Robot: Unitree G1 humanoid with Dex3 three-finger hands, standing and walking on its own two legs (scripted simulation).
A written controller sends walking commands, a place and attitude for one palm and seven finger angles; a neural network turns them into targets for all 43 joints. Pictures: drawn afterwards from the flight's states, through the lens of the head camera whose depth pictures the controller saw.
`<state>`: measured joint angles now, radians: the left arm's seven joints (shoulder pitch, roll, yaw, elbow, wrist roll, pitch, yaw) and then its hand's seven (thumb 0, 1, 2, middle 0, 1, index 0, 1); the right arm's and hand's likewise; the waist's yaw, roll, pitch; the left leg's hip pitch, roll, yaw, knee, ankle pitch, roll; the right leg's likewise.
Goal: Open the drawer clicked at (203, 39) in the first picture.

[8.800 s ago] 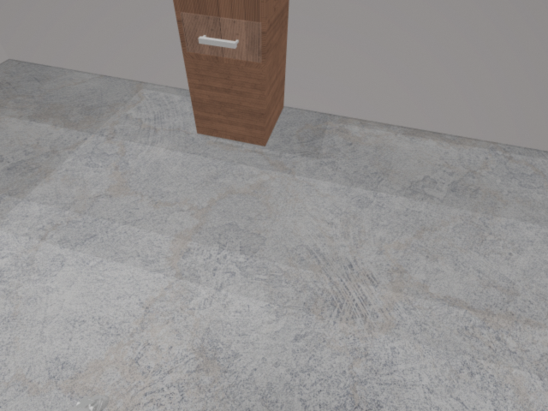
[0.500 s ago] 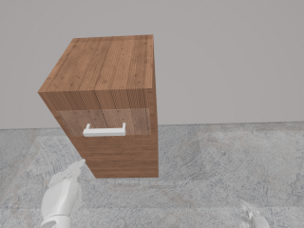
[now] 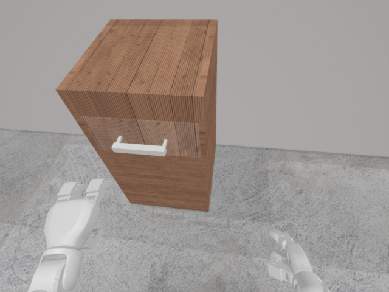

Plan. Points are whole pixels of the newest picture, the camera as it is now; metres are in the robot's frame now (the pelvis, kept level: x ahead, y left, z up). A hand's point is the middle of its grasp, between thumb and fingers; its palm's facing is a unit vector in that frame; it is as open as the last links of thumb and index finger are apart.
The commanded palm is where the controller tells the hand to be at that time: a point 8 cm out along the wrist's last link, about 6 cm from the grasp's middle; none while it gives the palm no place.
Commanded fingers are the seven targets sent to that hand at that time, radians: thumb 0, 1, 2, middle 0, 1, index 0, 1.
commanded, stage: raise the hand with hooked fingers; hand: left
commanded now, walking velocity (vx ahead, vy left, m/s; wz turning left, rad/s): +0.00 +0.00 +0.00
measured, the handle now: (140, 144) +0.56 +0.27 -0.15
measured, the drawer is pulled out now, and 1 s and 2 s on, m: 0.00 0.00 0.00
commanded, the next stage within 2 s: move the hooked fingers above the handle in 1.14 s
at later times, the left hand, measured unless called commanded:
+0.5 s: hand (84, 184) +0.29 +0.25 +0.07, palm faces +0.08 -0.09 -0.99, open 13.3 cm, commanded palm +0.26 +0.26 +0.13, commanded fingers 0.00 -0.50 0.30 -0.30 -1.20 -0.30 -1.20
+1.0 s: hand (73, 164) +0.31 +0.28 +0.10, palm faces +0.00 -0.08 -1.00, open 13.8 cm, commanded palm +0.29 +0.29 +0.16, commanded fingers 0.00 -0.50 0.30 -0.30 -1.20 -0.30 -1.20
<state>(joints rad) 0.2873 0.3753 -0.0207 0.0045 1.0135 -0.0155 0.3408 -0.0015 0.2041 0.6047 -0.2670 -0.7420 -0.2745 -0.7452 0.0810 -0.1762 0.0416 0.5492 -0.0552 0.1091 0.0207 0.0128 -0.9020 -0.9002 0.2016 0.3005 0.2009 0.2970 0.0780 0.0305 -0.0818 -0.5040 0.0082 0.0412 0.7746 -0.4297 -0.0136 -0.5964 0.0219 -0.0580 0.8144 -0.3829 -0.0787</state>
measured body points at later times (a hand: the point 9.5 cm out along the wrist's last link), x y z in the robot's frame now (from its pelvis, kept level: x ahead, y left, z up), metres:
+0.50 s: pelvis +0.00 +0.04 +0.02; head +0.01 +0.01 +0.47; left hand +0.28 +0.26 +0.13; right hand +0.19 -0.20 -0.07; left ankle -0.03 +0.14 -0.70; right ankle +0.01 -0.06 -0.70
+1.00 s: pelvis +0.00 +0.06 +0.03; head +0.02 +0.03 +0.48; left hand +0.31 +0.28 +0.15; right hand +0.17 -0.18 -0.08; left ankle -0.03 +0.14 -0.70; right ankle +0.01 -0.06 -0.70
